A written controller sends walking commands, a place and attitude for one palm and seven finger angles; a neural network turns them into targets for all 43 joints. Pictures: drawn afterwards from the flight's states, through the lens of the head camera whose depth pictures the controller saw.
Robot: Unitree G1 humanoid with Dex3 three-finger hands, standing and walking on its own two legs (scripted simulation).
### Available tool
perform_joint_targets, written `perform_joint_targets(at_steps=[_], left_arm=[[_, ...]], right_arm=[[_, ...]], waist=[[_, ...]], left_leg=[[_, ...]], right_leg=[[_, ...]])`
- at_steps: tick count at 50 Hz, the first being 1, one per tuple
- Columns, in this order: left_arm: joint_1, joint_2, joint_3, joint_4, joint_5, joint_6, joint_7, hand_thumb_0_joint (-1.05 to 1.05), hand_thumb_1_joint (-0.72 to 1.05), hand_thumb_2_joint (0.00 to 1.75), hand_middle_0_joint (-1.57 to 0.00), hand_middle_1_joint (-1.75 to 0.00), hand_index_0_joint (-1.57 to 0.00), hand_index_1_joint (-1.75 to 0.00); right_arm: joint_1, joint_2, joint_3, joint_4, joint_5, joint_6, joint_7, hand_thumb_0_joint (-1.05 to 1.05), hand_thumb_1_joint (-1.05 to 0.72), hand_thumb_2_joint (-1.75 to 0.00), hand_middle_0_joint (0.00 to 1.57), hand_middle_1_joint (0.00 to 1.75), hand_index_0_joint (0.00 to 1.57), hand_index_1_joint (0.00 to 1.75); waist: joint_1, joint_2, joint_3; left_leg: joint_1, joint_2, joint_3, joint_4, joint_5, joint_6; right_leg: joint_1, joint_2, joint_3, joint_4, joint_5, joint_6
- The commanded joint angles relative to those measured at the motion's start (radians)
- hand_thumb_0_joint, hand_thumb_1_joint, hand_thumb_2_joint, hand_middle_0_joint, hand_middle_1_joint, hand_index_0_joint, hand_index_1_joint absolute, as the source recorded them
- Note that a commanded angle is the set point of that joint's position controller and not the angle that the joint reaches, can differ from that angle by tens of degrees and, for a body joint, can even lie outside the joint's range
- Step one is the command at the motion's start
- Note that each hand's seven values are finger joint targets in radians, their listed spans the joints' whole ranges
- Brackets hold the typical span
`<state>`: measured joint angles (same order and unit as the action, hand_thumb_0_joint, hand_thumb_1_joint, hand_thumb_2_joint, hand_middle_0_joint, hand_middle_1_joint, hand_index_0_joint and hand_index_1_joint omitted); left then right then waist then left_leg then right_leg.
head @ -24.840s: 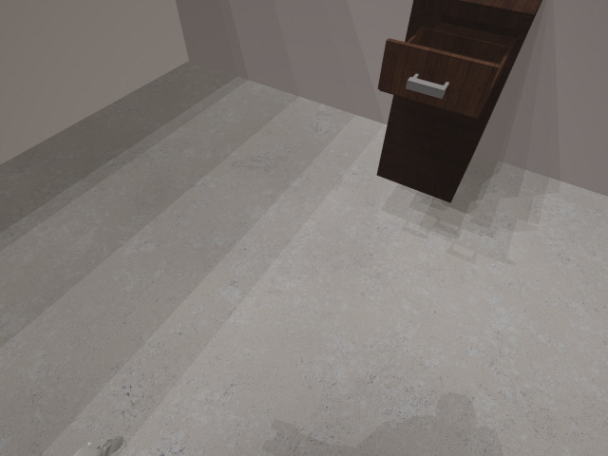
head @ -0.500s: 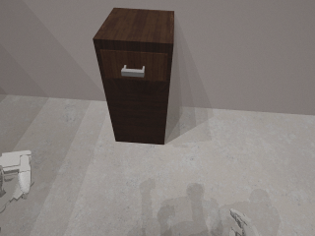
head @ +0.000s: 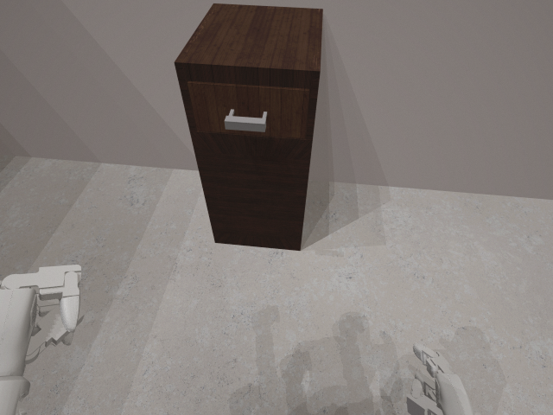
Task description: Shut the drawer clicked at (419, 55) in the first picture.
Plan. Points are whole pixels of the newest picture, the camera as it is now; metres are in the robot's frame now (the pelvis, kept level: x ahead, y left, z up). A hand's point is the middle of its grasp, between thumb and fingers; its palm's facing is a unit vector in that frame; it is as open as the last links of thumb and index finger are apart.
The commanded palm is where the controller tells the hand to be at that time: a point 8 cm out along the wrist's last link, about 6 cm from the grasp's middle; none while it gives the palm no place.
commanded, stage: let the arm hang, fingers relaxed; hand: left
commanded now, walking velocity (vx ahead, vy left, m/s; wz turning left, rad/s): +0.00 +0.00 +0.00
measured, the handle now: (247, 118) +0.87 +0.15 -0.08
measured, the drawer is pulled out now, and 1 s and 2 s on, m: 0.00 0.00 0.00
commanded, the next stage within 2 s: look to check the result in 1.06 s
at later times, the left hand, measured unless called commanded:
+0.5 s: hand out of the picture -0.06 +0.20 -0.17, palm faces +0.03 -0.97 -0.24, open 4.8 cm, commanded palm none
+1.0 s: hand out of the picture -0.01 +0.16 -0.17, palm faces +0.04 -0.98 -0.17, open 7.3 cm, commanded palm none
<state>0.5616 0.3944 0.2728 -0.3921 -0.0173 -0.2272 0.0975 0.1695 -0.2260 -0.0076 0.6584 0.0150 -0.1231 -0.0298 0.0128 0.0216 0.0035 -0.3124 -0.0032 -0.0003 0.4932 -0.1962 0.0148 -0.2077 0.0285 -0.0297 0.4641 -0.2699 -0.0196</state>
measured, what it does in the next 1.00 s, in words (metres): stands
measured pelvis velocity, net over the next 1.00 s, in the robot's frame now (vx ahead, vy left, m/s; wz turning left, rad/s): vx -0.01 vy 0.00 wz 0.01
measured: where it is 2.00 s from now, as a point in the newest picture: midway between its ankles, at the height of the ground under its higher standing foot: outside the picture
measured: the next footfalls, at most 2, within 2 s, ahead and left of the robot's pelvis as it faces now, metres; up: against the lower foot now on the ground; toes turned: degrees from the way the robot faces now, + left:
none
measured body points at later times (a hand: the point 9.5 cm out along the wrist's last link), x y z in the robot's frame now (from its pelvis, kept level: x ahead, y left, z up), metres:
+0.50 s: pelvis -0.01 +0.00 +0.00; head +0.02 +0.01 +0.45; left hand -0.06 +0.25 -0.15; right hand -0.03 -0.23 -0.16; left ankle +0.04 +0.11 -0.74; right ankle -0.02 -0.10 -0.74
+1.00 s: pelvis -0.01 +0.00 +0.00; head +0.00 -0.01 +0.45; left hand -0.01 +0.21 -0.16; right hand -0.02 -0.21 -0.16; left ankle +0.04 +0.11 -0.74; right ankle -0.02 -0.10 -0.74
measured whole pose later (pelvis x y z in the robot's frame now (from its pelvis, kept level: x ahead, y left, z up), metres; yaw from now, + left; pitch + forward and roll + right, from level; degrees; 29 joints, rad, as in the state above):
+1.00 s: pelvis -0.01 +0.00 +0.00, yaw +0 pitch -2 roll +0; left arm 0.29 0.12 0.01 1.13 0.01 -0.01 0.03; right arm 0.31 -0.12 -0.01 1.13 -0.01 0.01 -0.04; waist -0.01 0.01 0.04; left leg -0.24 -0.02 0.00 0.43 -0.16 0.01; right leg -0.15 0.02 -0.03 0.44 -0.26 -0.03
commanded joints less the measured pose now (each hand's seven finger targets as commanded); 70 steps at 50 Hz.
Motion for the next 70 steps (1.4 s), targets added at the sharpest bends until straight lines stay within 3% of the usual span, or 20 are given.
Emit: perform_joint_targets(at_steps=[1, 3, 5, 11, 14, 16, 19, 28, 41, 46, 57, 61, 70], left_arm=[[-0.137, -0.026, -0.168, 0.591, 0.052, 0.201, -0.095, 0.00, 0.90, 0.90, -1.28, -1.47, -1.28, -1.47], [-0.213, -0.010, -0.181, 0.702, 0.056, 0.207, -0.094, 0.00, 0.90, 0.90, -1.20, -1.38, -1.20, -1.38], [-0.263, -0.002, -0.190, 0.835, 0.052, 0.216, -0.090, 0.00, 0.90, 0.90, -1.12, -1.30, -1.12, -1.30], [-0.296, -0.038, -0.230, 1.186, 0.034, 0.230, -0.077, 0.00, 0.90, 0.90, -0.88, -1.04, -0.88, -1.04], [-0.263, -0.061, -0.228, 1.303, 0.030, 0.226, -0.075, 0.00, 0.90, 0.90, -0.76, -0.91, -0.76, -0.91], [-0.250, -0.067, -0.232, 1.354, 0.028, 0.224, -0.077, 0.00, 0.90, 0.90, -0.68, -0.82, -0.68, -0.82], [-0.245, -0.075, -0.241, 1.413, 0.026, 0.219, -0.076, 0.00, 0.90, 0.90, -0.56, -0.69, -0.56, -0.69], [-0.191, -0.110, -0.251, 1.505, 0.026, 0.223, -0.066, 0.00, 0.90, 0.90, -0.20, -0.30, -0.20, -0.30], [-0.182, -0.164, -0.248, 1.515, 0.027, 0.219, -0.057, 0.00, 0.90, 0.90, -0.20, -0.30, -0.20, -0.30], [-0.186, -0.168, -0.243, 1.512, 0.026, 0.217, -0.058, 0.00, 0.90, 0.90, -0.20, -0.30, -0.20, -0.30], [-0.187, -0.170, -0.242, 1.514, 0.023, 0.213, -0.058, 0.00, 0.90, 0.90, -0.20, -0.30, -0.20, -0.30], [-0.182, -0.169, -0.245, 1.516, 0.023, 0.211, -0.056, 0.00, 0.90, 0.90, -0.20, -0.30, -0.20, -0.30], [-0.186, -0.165, -0.245, 1.518, 0.023, 0.210, -0.054, 0.00, 0.90, 0.90, -0.20, -0.30, -0.20, -0.30]], right_arm=[[0.006, -0.177, -0.062, 0.028, -0.016, 0.044, 0.038, 0.00, -0.90, -0.90, 0.20, 0.30, 0.20, 0.30], [0.003, -0.174, -0.053, 0.034, -0.030, 0.067, 0.035, 0.00, -0.90, -0.90, 0.20, 0.30, 0.20, 0.30], [-0.012, -0.166, -0.046, 0.061, -0.039, 0.087, 0.029, 0.00, -0.90, -0.90, 0.20, 0.30, 0.20, 0.30], [0.010, -0.105, -0.015, 0.199, -0.041, 0.123, 0.015, 0.00, -0.90, -0.90, 0.20, 0.30, 0.20, 0.30], [0.047, -0.086, -0.016, 0.262, -0.040, 0.127, 0.005, 0.00, -0.90, -0.90, 0.20, 0.30, 0.20, 0.30], [0.076, -0.074, -0.016, 0.296, -0.038, 0.128, 0.001, 0.00, -0.90, -0.90, 0.20, 0.30, 0.20, 0.30], [0.124, -0.073, -0.021, 0.340, -0.032, 0.130, -0.003, 0.00, -0.90, -0.90, 0.20, 0.30, 0.20, 0.30], [0.190, -0.038, -0.021, 0.420, -0.029, 0.132, -0.007, 0.00, -0.90, -0.90, 0.20, 0.30, 0.20, 0.30], [0.209, 0.023, -0.018, 0.451, -0.034, 0.125, -0.010, 0.00, -0.90, -0.90, 0.20, 0.30, 0.20, 0.30], [0.212, 0.027, -0.019, 0.449, -0.034, 0.122, -0.012, 0.00, -0.90, -0.90, 0.20, 0.30, 0.20, 0.30], [0.217, 0.022, -0.019, 0.452, -0.032, 0.119, -0.017, 0.00, -0.90, -0.90, 0.20, 0.30, 0.20, 0.30], [0.214, 0.024, -0.018, 0.457, -0.030, 0.120, -0.017, 0.00, -0.90, -0.90, 0.20, 0.30, 0.20, 0.30], [0.205, 0.024, -0.018, 0.464, -0.030, 0.123, -0.017, 0.00, -0.90, -0.90, 0.20, 0.30, 0.20, 0.30]], waist=[[-0.023, -0.112, -0.101], [-0.024, -0.203, -0.095], [-0.020, -0.181, -0.074], [-0.011, 0.090, -0.011], [-0.009, 0.146, -0.016], [-0.009, 0.139, -0.026], [-0.017, 0.016, -0.012], [-0.015, -0.019, 0.067], [-0.017, -0.013, 0.115], [-0.017, 0.013, 0.106], [-0.018, -0.001, 0.070], [-0.018, -0.029, 0.076], [-0.021, -0.009, 0.099]], left_leg=[[0.051, 0.106, -0.113, 0.067, 0.224, 0.045], [0.024, 0.081, -0.120, 0.071, 0.189, 0.045], [0.027, 0.059, -0.109, 0.066, 0.173, 0.041], [0.035, 0.070, -0.131, -0.062, 0.095, 0.030], [0.052, 0.080, -0.140, -0.093, 0.038, 0.032], [0.063, 0.080, -0.136, -0.099, 0.021, 0.032], [0.099, 0.085, -0.130, -0.097, 0.045, 0.033], [0.087, 0.086, -0.129, -0.149, -0.038, 0.036], [0.080, 0.076, -0.104, -0.150, -0.010, 0.030], [0.081, 0.076, -0.102, -0.146, 0.004, 0.029], [0.116, 0.084, -0.088, -0.127, 0.071, 0.026], [0.127, 0.082, -0.080, -0.116, 0.104, 0.024], [0.130, 0.084, -0.074, -0.116, 0.091, 0.018]], right_leg=[[-0.089, -0.123, 0.063, 0.043, 0.165, -0.019], [-0.063, -0.132, 0.085, 0.037, 0.166, -0.040], [-0.051, -0.154, 0.104, 0.016, 0.196, -0.054], [-0.002, -0.119, 0.102, -0.060, 0.038, -0.038], [0.021, -0.115, 0.100, -0.100, 0.008, -0.045], [0.036, -0.118, 0.096, -0.116, 0.019, -0.050], [0.016, -0.121, 0.089, -0.139, 0.024, -0.050], [-0.031, -0.108, 0.076, -0.144, -0.055, -0.046], [-0.059, -0.111, 0.085, -0.141, -0.035, -0.040], [-0.048, -0.112, 0.088, -0.142, -0.023, -0.042], [-0.019, -0.112, 0.089, -0.142, 0.031, -0.042], [-0.016, -0.117, 0.090, -0.148, 0.062, -0.041], [-0.026, -0.115, 0.097, -0.162, 0.050, -0.042]])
